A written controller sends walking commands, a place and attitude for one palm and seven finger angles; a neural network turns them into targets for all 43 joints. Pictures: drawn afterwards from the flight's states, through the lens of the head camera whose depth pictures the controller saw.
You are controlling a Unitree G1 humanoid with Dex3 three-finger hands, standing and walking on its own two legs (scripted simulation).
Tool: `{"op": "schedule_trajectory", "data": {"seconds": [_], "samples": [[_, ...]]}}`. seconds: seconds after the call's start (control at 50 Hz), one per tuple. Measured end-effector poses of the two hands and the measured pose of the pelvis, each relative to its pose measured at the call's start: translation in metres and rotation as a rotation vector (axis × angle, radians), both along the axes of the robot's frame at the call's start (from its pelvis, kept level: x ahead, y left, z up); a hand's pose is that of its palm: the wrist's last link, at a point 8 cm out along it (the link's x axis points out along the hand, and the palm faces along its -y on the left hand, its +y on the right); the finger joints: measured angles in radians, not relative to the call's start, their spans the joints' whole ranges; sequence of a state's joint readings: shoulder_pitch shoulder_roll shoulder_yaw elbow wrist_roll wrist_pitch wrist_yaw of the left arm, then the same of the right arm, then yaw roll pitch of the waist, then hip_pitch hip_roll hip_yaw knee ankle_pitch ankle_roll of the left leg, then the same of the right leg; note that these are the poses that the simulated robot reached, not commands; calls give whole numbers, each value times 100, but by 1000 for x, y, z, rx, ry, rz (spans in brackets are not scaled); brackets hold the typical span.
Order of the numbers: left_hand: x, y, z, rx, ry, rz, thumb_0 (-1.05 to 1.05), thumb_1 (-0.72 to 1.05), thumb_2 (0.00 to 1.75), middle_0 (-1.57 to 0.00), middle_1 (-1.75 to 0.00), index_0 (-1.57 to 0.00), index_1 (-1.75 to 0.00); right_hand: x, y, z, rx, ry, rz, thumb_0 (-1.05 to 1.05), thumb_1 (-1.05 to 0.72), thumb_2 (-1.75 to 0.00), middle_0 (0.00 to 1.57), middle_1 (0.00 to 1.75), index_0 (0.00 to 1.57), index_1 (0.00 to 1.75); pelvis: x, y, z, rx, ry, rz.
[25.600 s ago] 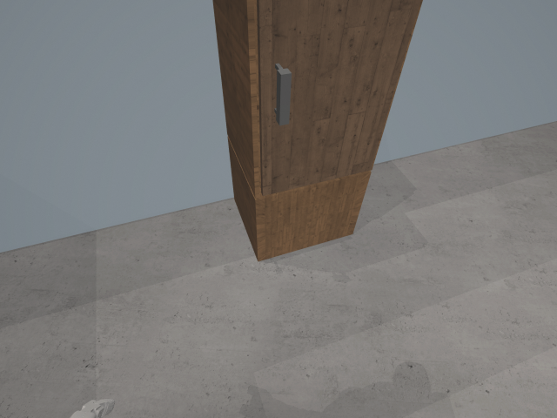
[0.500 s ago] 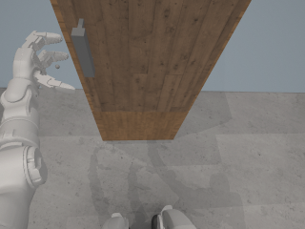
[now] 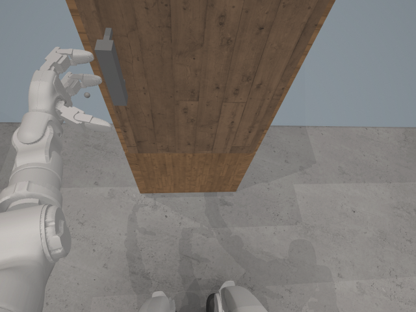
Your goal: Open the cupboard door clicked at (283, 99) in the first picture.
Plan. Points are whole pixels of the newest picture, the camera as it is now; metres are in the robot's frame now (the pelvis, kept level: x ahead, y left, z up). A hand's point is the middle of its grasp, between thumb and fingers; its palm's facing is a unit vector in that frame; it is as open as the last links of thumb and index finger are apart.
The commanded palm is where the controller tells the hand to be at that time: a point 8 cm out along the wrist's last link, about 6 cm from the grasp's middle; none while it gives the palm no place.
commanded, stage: slide the fingers in behind the handle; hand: left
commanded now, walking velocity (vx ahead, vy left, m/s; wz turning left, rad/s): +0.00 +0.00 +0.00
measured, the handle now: (115, 68) +0.57 +0.15 +0.09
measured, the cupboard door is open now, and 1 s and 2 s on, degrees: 0 0 0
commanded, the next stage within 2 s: move the hooked fingers beside the handle in 1.22 s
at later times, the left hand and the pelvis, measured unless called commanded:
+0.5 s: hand (99, 96) +0.49 +0.17 +0.09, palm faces -0.03 -1.00 +0.00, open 14.0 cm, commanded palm +0.47 +0.20 +0.09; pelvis +0.00 +0.00 +0.00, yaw +1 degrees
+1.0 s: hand (103, 97) +0.49 +0.16 +0.09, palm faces +0.01 -1.00 -0.02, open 14.3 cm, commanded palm +0.47 +0.17 +0.09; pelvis +0.00 -0.01 +0.00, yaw +3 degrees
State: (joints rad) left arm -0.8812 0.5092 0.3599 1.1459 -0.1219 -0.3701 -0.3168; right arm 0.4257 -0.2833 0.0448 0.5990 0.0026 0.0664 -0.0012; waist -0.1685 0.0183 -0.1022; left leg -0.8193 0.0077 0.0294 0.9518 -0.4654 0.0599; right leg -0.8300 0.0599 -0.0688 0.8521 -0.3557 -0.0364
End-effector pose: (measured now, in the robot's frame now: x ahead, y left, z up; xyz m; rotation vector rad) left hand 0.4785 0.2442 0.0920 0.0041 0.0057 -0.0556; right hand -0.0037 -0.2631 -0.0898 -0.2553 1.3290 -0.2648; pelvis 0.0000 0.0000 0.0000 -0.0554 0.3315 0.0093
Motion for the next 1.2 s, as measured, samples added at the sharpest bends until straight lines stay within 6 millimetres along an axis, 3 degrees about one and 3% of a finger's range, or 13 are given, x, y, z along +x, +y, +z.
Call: {"op": "schedule_trajectory", "data": {"seconds": [0.4,0.8,1.2], "samples": [[-3,-21,0,-9,12,2,-1,-50,30,-29,-120,-30,-120,13,5,-8,40,-31,17,0,-91,-89,21,29,20,30,2,-2,0,7,-9,7],[-10,-28,1,8,2,57,-1,-50,30,-25,-120,-23,-121,14,0,-13,50,-12,61,0,-91,-89,21,29,20,30,-2,-5,-1,8,-8,36],[-7,-28,1,17,2,58,-1,-50,30,-26,-123,-23,-125,33,1,-14,53,-31,104,0,-91,-89,21,29,20,30,1,-5,-3,5,1,57]]}}
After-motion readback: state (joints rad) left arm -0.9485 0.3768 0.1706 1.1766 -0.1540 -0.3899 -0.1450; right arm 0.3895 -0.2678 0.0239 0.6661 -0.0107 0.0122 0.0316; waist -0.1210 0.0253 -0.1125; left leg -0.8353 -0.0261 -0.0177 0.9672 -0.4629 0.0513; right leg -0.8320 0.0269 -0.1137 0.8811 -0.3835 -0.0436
